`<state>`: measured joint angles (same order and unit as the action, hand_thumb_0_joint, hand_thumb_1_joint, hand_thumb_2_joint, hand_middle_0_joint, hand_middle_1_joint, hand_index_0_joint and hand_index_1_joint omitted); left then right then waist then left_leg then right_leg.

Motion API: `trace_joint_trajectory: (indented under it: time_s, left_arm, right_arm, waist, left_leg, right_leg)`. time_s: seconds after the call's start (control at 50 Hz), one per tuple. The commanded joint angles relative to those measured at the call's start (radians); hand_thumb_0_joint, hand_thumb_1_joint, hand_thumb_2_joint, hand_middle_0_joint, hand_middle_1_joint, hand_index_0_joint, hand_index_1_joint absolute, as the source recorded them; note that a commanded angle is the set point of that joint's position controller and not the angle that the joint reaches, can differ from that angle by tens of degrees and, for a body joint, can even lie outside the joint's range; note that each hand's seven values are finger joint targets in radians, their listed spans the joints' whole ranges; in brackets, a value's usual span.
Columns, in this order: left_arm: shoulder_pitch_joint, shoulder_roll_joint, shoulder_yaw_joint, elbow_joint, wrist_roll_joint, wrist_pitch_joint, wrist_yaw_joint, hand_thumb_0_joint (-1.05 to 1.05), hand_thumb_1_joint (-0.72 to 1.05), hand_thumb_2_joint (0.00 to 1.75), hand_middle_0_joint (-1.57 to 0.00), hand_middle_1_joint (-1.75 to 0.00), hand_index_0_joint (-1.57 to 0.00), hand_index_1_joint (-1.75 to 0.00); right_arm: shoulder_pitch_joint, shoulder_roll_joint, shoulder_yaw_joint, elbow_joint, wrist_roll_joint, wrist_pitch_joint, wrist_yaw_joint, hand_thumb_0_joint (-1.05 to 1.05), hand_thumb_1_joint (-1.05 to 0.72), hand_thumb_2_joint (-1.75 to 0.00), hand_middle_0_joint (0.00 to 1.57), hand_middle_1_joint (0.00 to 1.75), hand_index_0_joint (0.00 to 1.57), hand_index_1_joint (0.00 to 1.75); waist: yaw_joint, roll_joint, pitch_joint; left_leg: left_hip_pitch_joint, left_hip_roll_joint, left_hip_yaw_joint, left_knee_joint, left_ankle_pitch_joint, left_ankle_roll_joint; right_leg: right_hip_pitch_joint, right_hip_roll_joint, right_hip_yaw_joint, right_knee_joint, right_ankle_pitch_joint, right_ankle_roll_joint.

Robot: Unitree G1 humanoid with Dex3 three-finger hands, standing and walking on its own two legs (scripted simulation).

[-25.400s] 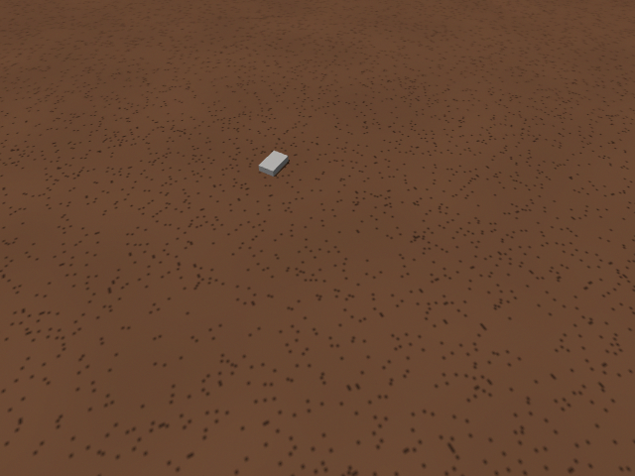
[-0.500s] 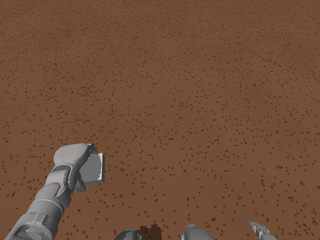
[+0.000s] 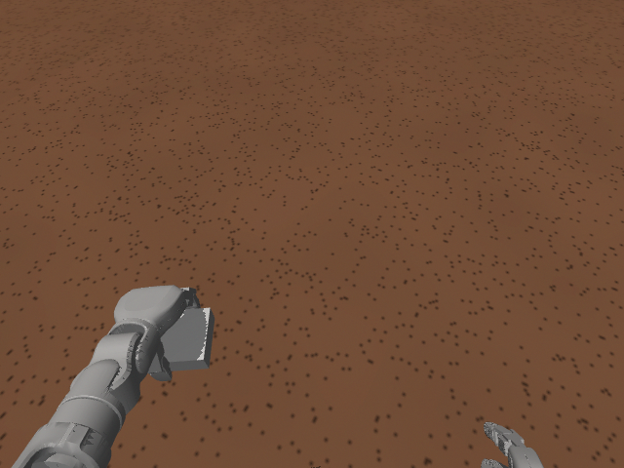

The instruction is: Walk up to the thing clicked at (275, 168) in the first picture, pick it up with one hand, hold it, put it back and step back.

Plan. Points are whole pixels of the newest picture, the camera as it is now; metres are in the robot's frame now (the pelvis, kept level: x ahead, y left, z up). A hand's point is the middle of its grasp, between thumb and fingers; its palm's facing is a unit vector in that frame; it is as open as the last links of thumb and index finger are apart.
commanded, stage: hold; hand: left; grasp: from above
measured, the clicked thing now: (165, 340) +0.31 +0.23 -0.08
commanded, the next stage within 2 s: crouch in 1.46 s
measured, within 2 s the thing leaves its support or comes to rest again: neither
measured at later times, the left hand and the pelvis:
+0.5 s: hand (160, 352) +0.27 +0.22 -0.03, palm faces -0.45 -0.05 -0.89, open 10.9 cm; pelvis -0.02 -0.01 +0.01, yaw +0 degrees
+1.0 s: hand (159, 355) +0.26 +0.21 -0.02, palm faces -0.45 -0.05 -0.89, open 10.9 cm; pelvis -0.03 -0.01 +0.01, yaw +0 degrees
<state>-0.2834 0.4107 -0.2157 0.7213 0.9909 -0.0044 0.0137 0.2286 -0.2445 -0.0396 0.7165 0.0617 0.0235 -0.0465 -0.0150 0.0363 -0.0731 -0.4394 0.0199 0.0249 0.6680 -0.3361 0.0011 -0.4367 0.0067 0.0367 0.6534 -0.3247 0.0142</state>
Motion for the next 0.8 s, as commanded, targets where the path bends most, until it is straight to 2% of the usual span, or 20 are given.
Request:
trace_joint_trajectory:
  time_s: [0.0,0.02,0.04,0.08,0.12,0.14,0.16,0.18,0.22,0.26,0.28,0.32,0.38,0.48,0.56,0.6,0.64,0.68,0.76,0.78]
  left_arm:
    - [-0.302,0.207,0.095,-0.193,-0.002,-0.006,0.036,0.00,0.70,0.77,-1.01,-0.68,-1.03,-0.66]
    - [-0.305,0.198,0.086,-0.207,-0.002,-0.007,0.033,0.00,0.70,0.77,-1.01,-0.69,-1.03,-0.66]
    - [-0.314,0.212,0.097,-0.228,-0.004,-0.009,0.035,0.00,0.71,0.76,-1.00,-0.70,-1.03,-0.67]
    - [-0.293,0.193,0.084,-0.208,0.001,-0.004,0.030,0.00,0.68,0.75,-0.98,-0.70,-1.01,-0.67]
    - [-0.302,0.203,0.090,-0.227,0.001,-0.003,0.028,0.00,0.69,0.73,-0.96,-0.72,-1.00,-0.68]
    - [-0.281,0.198,0.086,-0.204,0.000,-0.001,0.023,0.00,0.68,0.74,-0.97,-0.69,-1.01,-0.66]
    - [-0.293,0.196,0.082,-0.241,-0.006,-0.005,0.017,0.00,0.69,0.76,-0.98,-0.70,-1.01,-0.67]
    - [-0.293,0.212,0.094,-0.231,-0.004,-0.004,0.014,0.00,0.69,0.76,-0.97,-0.73,-1.01,-0.69]
    - [-0.289,0.199,0.081,-0.232,-0.009,-0.005,0.005,0.00,0.70,0.78,-0.99,-0.72,-1.02,-0.69]
    - [-0.301,0.215,0.097,-0.256,-0.017,-0.010,0.004,0.00,0.69,0.77,-0.98,-0.73,-1.01,-0.69]
    - [-0.278,0.200,0.087,-0.239,-0.012,-0.008,0.001,0.00,0.69,0.78,-0.98,-0.73,-1.01,-0.70]
    - [-0.275,0.207,0.099,-0.246,-0.013,-0.010,0.005,0.00,0.67,0.74,-0.96,-0.72,-1.00,-0.68]
    - [-0.301,0.207,0.092,-0.272,-0.014,-0.014,0.005,0.00,0.68,0.74,-0.96,-0.74,-1.00,-0.70]
    - [-0.283,0.214,0.101,-0.273,-0.016,-0.014,0.001,0.00,0.70,0.75,-0.98,-0.74,-1.02,-0.70]
    - [-0.286,0.195,0.083,-0.278,-0.019,-0.012,-0.004,0.00,0.70,0.74,-0.98,-0.74,-1.02,-0.70]
    - [-0.295,0.216,0.099,-0.293,-0.017,-0.013,-0.004,0.00,0.68,0.71,-0.95,-0.74,-1.00,-0.70]
    - [-0.294,0.206,0.090,-0.297,-0.019,-0.013,-0.013,0.00,0.67,0.72,-0.94,-0.74,-0.99,-0.70]
    - [-0.302,0.224,0.101,-0.308,-0.023,-0.015,-0.015,0.00,0.69,0.71,-0.95,-0.75,-1.00,-0.70]
    - [-0.301,0.199,0.082,-0.313,-0.024,-0.014,-0.021,0.00,0.68,0.74,-0.95,-0.76,-1.00,-0.71]
    - [-0.269,0.213,0.099,-0.302,-0.029,-0.013,-0.022,0.00,0.68,0.72,-0.95,-0.75,-0.99,-0.70]
  right_arm:
    - [-0.033,-0.142,-0.045,-0.127,-0.001,-0.023,-0.012,0.00,-0.89,-0.89,0.20,0.30,0.20,0.30]
    - [-0.036,-0.142,-0.046,-0.130,0.000,-0.021,-0.012,0.00,-0.89,-0.89,0.20,0.30,0.20,0.30]
    - [-0.040,-0.144,-0.045,-0.130,0.000,-0.020,-0.012,0.00,-0.88,-0.89,0.20,0.30,0.20,0.30]
    - [-0.047,-0.141,-0.044,-0.134,0.000,-0.018,-0.013,0.00,-0.89,-0.89,0.20,0.30,0.20,0.30]
    - [-0.052,-0.141,-0.042,-0.137,0.000,-0.016,-0.013,0.00,-0.88,-0.89,0.20,0.30,0.20,0.30]
    - [-0.056,-0.139,-0.041,-0.139,0.001,-0.015,-0.013,0.00,-0.89,-0.89,0.20,0.30,0.20,0.30]
    - [-0.062,-0.142,-0.042,-0.146,0.003,-0.014,-0.013,0.00,-0.89,-0.89,0.20,0.30,0.20,0.30]
    - [-0.067,-0.141,-0.040,-0.144,0.001,-0.013,-0.015,0.00,-0.89,-0.89,0.20,0.30,0.20,0.30]
    - [-0.074,-0.137,-0.037,-0.148,0.001,-0.013,-0.017,0.00,-0.89,-0.89,0.20,0.30,0.20,0.30]
    - [-0.084,-0.138,-0.033,-0.150,0.003,-0.013,-0.019,0.00,-0.89,-0.89,0.20,0.30,0.20,0.30]
    - [-0.089,-0.136,-0.032,-0.154,0.004,-0.013,-0.020,0.00,-0.89,-0.89,0.20,0.30,0.20,0.30]
    - [-0.097,-0.136,-0.032,-0.154,0.002,-0.014,-0.022,0.00,-0.89,-0.89,0.20,0.30,0.20,0.30]
    - [-0.102,-0.136,-0.029,-0.156,0.003,-0.014,-0.023,0.00,-0.89,-0.89,0.20,0.30,0.20,0.30]
    - [-0.122,-0.133,-0.026,-0.160,0.006,-0.014,-0.026,0.00,-0.89,-0.89,0.20,0.30,0.20,0.30]
    - [-0.134,-0.131,-0.022,-0.163,0.006,-0.014,-0.027,0.00,-0.89,-0.90,0.20,0.30,0.20,0.30]
    - [-0.139,-0.130,-0.021,-0.161,0.006,-0.015,-0.027,0.00,-0.89,-0.89,0.20,0.30,0.20,0.30]
    - [-0.141,-0.130,-0.018,-0.166,0.007,-0.016,-0.027,0.00,-0.89,-0.89,0.20,0.30,0.20,0.30]
    - [-0.149,-0.131,-0.019,-0.168,0.009,-0.016,-0.029,0.00,-0.89,-0.89,0.20,0.30,0.20,0.30]
    - [-0.155,-0.127,-0.015,-0.171,0.009,-0.018,-0.031,0.00,-0.90,-0.90,0.20,0.30,0.20,0.30]
    - [-0.161,-0.127,-0.014,-0.171,0.011,-0.018,-0.032,0.00,-0.89,-0.90,0.20,0.30,0.20,0.30]
  waist:
    - [0.000,-0.009,-0.250]
    - [-0.006,-0.014,-0.251]
    - [0.000,0.007,-0.250]
    - [0.002,-0.002,-0.230]
    - [0.004,0.007,-0.224]
    - [0.007,-0.005,-0.213]
    - [0.007,0.003,-0.228]
    - [0.008,0.000,-0.220]
    - [0.004,-0.020,-0.208]
    - [0.007,-0.005,-0.208]
    - [0.011,-0.010,-0.195]
    - [0.012,-0.023,-0.198]
    - [0.008,-0.013,-0.194]
    - [0.019,-0.019,-0.189]
    - [0.013,-0.031,-0.170]
    - [0.019,-0.011,-0.170]
    - [0.019,-0.021,-0.167]
    - [0.023,-0.010,-0.163]
    - [0.017,-0.021,-0.164]
    - [0.029,-0.026,-0.150]
  left_leg:
    - [0.183,-0.032,-0.007,-0.087,0.367,0.008]
    - [0.190,-0.031,-0.005,-0.092,0.361,0.009]
    - [0.195,-0.030,-0.007,-0.103,0.350,0.005]
    - [0.196,-0.029,-0.009,-0.115,0.340,0.005]
    - [0.194,-0.028,-0.010,-0.126,0.317,0.004]
    - [0.194,-0.027,-0.009,-0.132,0.312,0.006]
    - [0.209,-0.029,-0.006,-0.136,0.315,0.006]
    - [0.199,-0.030,-0.007,-0.135,0.303,0.008]
    - [0.204,-0.032,-0.002,-0.144,0.280,0.013]
    - [0.210,-0.034,-0.001,-0.154,0.253,0.011]
    - [0.215,-0.032,0.000,-0.162,0.252,0.010]
    - [0.221,-0.033,-0.002,-0.165,0.244,0.012]
    - [0.221,-0.035,0.001,-0.171,0.236,0.013]
    - [0.235,-0.037,0.007,-0.186,0.221,0.013]
    - [0.234,-0.036,0.006,-0.198,0.188,0.016]
    - [0.234,-0.037,0.008,-0.204,0.184,0.014]
    - [0.233,-0.035,0.007,-0.210,0.176,0.015]
    - [0.236,-0.035,0.009,-0.218,0.162,0.014]
    - [0.249,-0.035,0.008,-0.222,0.171,0.015]
    - [0.238,-0.035,0.006,-0.226,0.167,0.014]
  right_leg:
    - [0.121,0.032,-0.016,-0.092,0.328,-0.021]
    - [0.119,0.032,-0.017,-0.095,0.323,-0.021]
    - [0.128,0.033,-0.018,-0.099,0.302,-0.024]
    - [0.120,0.034,-0.019,-0.109,0.288,-0.026]
    - [0.126,0.034,-0.018,-0.117,0.264,-0.027]
    - [0.132,0.034,-0.021,-0.121,0.260,-0.027]
    - [0.137,0.032,-0.018,-0.125,0.264,-0.027]
    - [0.135,0.031,-0.017,-0.132,0.255,-0.025]
    - [0.139,0.028,-0.014,-0.148,0.242,-0.020]
    - [0.137,0.027,-0.010,-0.157,0.213,-0.021]
    - [0.134,0.028,-0.012,-0.161,0.208,-0.023]
    - [0.143,0.027,-0.011,-0.169,0.202,-0.021]
    - [0.140,0.024,-0.008,-0.174,0.197,-0.021]
    - [0.155,0.022,-0.007,-0.191,0.177,-0.019]
    - [0.150,0.021,-0.006,-0.207,0.143,-0.018]
    - [0.156,0.020,-0.005,-0.210,0.139,-0.019]
    - [0.160,0.021,-0.005,-0.214,0.129,-0.020]
    - [0.164,0.021,-0.006,-0.221,0.114,-0.021]
    - [0.163,0.021,-0.006,-0.227,0.121,-0.019]
    - [0.167,0.022,-0.010,-0.231,0.113,-0.020]
